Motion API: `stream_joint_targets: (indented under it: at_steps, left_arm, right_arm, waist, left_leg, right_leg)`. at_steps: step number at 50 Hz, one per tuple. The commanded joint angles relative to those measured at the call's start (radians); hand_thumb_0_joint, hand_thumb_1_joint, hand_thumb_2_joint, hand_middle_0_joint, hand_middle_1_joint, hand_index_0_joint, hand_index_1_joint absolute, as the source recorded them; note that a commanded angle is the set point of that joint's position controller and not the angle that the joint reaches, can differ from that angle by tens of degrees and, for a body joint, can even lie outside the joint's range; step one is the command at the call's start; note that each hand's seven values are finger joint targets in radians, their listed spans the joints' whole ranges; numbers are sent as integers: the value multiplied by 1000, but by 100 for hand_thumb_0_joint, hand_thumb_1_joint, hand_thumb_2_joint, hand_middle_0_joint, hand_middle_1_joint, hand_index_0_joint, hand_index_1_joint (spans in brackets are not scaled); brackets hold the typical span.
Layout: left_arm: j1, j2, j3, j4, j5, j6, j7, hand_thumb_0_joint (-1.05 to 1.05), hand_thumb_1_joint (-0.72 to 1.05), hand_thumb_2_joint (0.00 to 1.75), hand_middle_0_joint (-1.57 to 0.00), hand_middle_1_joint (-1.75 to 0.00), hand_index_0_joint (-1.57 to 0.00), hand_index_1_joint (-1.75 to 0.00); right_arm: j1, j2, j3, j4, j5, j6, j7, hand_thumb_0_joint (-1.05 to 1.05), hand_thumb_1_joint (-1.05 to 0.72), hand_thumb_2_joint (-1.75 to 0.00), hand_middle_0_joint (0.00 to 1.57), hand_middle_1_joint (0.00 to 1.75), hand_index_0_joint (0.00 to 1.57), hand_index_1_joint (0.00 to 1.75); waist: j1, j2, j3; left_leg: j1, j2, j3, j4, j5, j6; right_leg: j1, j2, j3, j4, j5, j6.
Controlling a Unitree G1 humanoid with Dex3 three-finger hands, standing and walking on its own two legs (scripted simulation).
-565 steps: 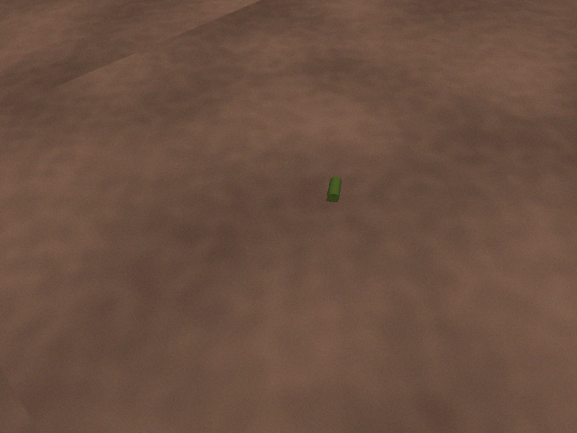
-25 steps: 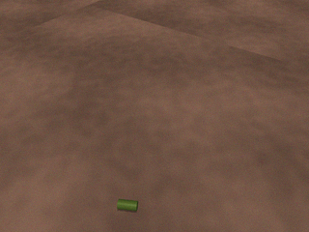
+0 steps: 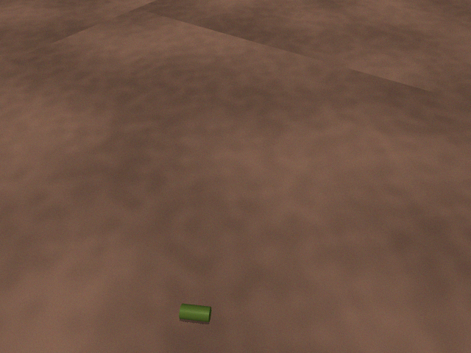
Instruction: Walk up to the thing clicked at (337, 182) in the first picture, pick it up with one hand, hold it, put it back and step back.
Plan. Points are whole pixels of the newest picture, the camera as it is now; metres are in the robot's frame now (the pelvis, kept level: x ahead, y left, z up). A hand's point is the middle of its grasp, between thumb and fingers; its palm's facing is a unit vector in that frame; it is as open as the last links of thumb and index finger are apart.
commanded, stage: stand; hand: left
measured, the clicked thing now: (195, 312) +0.42 +0.22 -0.76
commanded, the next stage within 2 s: walk up in 0.18 s
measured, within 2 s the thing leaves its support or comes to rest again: neither
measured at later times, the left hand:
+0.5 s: hand out of the picture +0.06 +0.29 -0.17, palm faces -0.03 -0.92 -0.40, open 7.4 cm
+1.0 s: hand out of the picture -0.06 +0.30 -0.18, palm faces -0.10 -0.90 -0.42, open 7.4 cm
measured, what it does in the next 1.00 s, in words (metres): walks backwards: left foot, then right foot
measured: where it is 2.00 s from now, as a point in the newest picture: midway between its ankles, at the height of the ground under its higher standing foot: outside the picture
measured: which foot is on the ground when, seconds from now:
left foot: down 0.00-0.38, up 0.40-0.56, down 0.58-1.00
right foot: down 0.00-0.60, up 0.62-0.96, down 0.98-1.00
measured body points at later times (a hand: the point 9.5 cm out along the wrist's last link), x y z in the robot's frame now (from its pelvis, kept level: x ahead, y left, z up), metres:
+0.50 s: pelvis -0.06 +0.02 -0.02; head +0.00 +0.02 +0.42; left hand +0.07 +0.34 -0.14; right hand +0.04 -0.31 -0.14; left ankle -0.08 +0.14 -0.71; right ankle +0.00 -0.11 -0.75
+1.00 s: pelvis -0.18 +0.03 -0.04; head -0.10 +0.02 +0.40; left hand -0.05 +0.35 -0.16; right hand -0.09 -0.30 -0.15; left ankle -0.12 +0.17 -0.75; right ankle -0.20 -0.09 -0.75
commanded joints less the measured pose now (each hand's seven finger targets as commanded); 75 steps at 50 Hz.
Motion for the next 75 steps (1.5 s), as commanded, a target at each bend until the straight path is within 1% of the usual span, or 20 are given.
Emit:
stream_joint_targets:
  at_steps: [1, 8, 13, 17, 21, 28, 30, 33, 36, 43, 49, 51, 52, 56, 62, 65, 67, 69, 72, 75]
  left_arm:
    - [-36, 210, 42, -58, -3, -21, 10, 0, 90, 90, -20, -30, -20, -30]
    - [-31, 209, 40, -51, -6, -23, 9, 0, 90, 90, -20, -30, -20, -30]
    - [-18, 261, 102, -133, -24, 8, 26, 0, 90, 90, -20, -30, -20, -30]
    - [-61, 288, 114, -192, -18, 28, 24, 0, 90, 90, -20, -30, -20, -30]
    - [-105, 322, 128, -256, 17, 31, 30, 0, 90, 90, -20, -30, -20, -30]
    - [-137, 277, 114, -330, 12, 60, 26, 0, 90, 90, -20, -30, -20, -30]
    - [-96, 203, 105, -351, -2, 72, 30, 0, 90, 90, -20, -30, -20, -30]
    - [-122, 238, 123, -338, 18, 80, 44, 0, 90, 90, -20, -30, -20, -30]
    - [-9, 238, 128, -320, -4, 83, 32, 0, 90, 90, -20, -30, -20, -30]
    - [-45, 214, 141, -391, 16, 63, 19, 0, 90, 90, -20, -30, -20, -30]
    - [133, 225, 157, -322, 26, 44, 11, 0, 90, 90, -20, -30, -20, -30]
    - [72, 375, 184, -364, 25, 43, 7, 0, 90, 90, -20, -30, -20, -30]
    - [30, 398, 187, -391, 26, 38, 9, 0, 90, 90, -20, -30, -20, -30]
    - [-42, 266, 159, -425, 31, 46, 19, 0, 90, 90, -20, -30, -20, -30]
    - [55, 242, 157, -462, 40, 63, 28, 0, 90, 90, -20, -30, -20, -30]
    - [28, 252, 148, -472, 8, 76, 18, 0, 90, 90, -20, -30, -20, -30]
    - [70, 162, 125, -467, -1, 79, 13, 0, 90, 90, -20, -30, -20, -30]
    - [18, 244, 149, -457, 15, 79, 35, 0, 90, 90, -20, -30, -20, -30]
    - [113, 238, 160, -384, 0, 76, 14, 0, 90, 90, -20, -30, -20, -30]
    - [103, 229, 154, -372, 5, 55, -5, 0, 90, 90, -20, -30, -20, -30]
  right_arm:
    - [-42, -216, -41, -59, -4, -18, -15, 0, -90, -90, 20, 30, 20, 30]
    - [-32, -210, -38, -51, -2, -15, -14, 0, -90, -90, 20, 30, 20, 30]
    - [-38, -252, -81, -117, 19, 22, -14, 0, -90, -90, 20, 30, 20, 30]
    - [-17, -238, -93, -157, 17, 45, -14, 0, -90, -90, 20, 30, 20, 30]
    - [61, -224, -106, -188, -4, 78, -5, 0, -90, -90, 20, 30, 20, 30]
    - [139, -222, -128, -202, -19, 47, -7, 0, -90, -90, 20, 30, 20, 30]
    - [90, -337, -152, -240, -49, 38, -15, 0, -90, -90, 20, 30, 20, 30]
    - [26, -384, -160, -284, -35, 33, -27, 0, -90, -90, 20, 30, 20, 30]
    - [-54, -306, -138, -316, -38, 22, -50, 0, -90, -90, 20, 30, 20, 30]
    - [100, -299, -148, -315, -20, 16, -69, 0, -90, -90, 20, 30, 20, 30]
    - [-16, -267, -123, -374, -1, 43, -47, 0, -90, -90, 20, 30, 20, 30]
    - [-48, -210, -109, -396, 12, 49, -61, 0, -90, -90, 20, 30, 20, 30]
    - [-29, -237, -129, -375, 15, 51, -70, 0, -90, -90, 20, 30, 20, 30]
    - [46, -222, -106, -324, 18, 48, -60, 0, -90, -90, 20, 30, 20, 30]
    - [67, -206, -99, -341, -5, 19, -64, 0, -90, -90, 20, 30, 20, 30]
    - [155, -203, -112, -311, -25, 6, -55, 0, -90, -90, 20, 30, 20, 30]
    - [74, -331, -149, -334, -52, 5, -49, 0, -90, -90, 20, 30, 20, 30]
    - [1, -405, -160, -369, -32, 4, -46, 0, -90, -90, 20, 30, 20, 30]
    - [-100, -265, -122, -383, -43, -2, -47, 0, -90, -90, 20, 30, 20, 30]
    - [-2, -254, -127, -354, -34, -7, -34, 0, -90, -90, 20, 30, 20, 30]
  waist:
    - [7, 5, -66]
    - [2, -3, -56]
    - [6, -14, -120]
    - [3, -72, -174]
    - [-15, -185, -82]
    - [-47, -32, -76]
    - [-17, 229, -53]
    - [-43, 174, -54]
    - [43, 131, -38]
    - [-48, 106, -102]
    - [40, 97, -173]
    - [54, -271, -121]
    - [50, -279, -63]
    - [-7, -164, -3]
    - [43, -214, -95]
    - [-7, -161, -153]
    - [26, 183, -129]
    - [-12, 213, -53]
    - [72, 115, -5]
    - [8, 144, -29]
  left_leg:
    - [-47, 144, -101, -45, 161, 13]
    - [-44, 142, -101, -48, 141, 11]
    - [-57, 124, -80, 183, 468, 52]
    - [-99, 47, -39, 370, 248, 47]
    - [-196, 8, -84, 732, -404, 37]
    - [-173, 33, -8, 160, 43, 17]
    - [-80, 279, -379, 97, 490, 135]
    - [-219, 410, -440, 83, 455, 283]
    - [-84, 281, -229, 200, 496, 213]
    - [130, 310, -238, 281, 560, 238]
    - [-194, 190, -94, 440, 252, 104]
    - [-419, -48, -12, 799, -452, 10]
    - [-355, -27, -96, 941, -522, -2]
    - [-409, -84, -122, 974, -348, -11]
    - [-389, 1, -4, 463, -336, -24]
    - [-169, -3, 49, 52, 10, -4]
    - [32, 298, -399, 45, 230, 123]
    - [-296, 522, -557, 4, 158, 331]
    - [-254, 270, -171, 69, 183, 193]
    - [-119, 221, -168, 66, -91, 169]
  right_leg:
    - [51, -138, 118, -39, 137, -18]
    - [39, -136, 120, -43, 126, -17]
    - [16, -138, 97, 143, 446, -69]
    - [-36, -248, 202, 143, 425, -161]
    - [-220, -437, 340, 79, 403, -301]
    - [-173, -161, 120, 400, 160, -96]
    - [-423, 111, 101, 706, -432, -22]
    - [-389, 113, 254, 957, -482, -11]
    - [-474, 109, 253, 987, -338, -7]
    - [-440, 46, 176, 618, -363, 36]
    - [1, -11, 123, 121, 99, -30]
    - [-98, -347, 548, 107, 403, -276]
    - [-266, -400, 621, 86, 402, -332]
    - [-203, -174, 266, 176, 405, -196]
    - [57, -191, 285, 263, 460, -210]
    - [-13, -162, 260, 397, 334, -144]
    - [-428, 73, 153, 630, -281, -33]
    - [-311, 55, 248, 922, -473, -13]
    - [-343, 103, 251, 978, -311, -15]
    - [-345, 76, 173, 738, -290, 13]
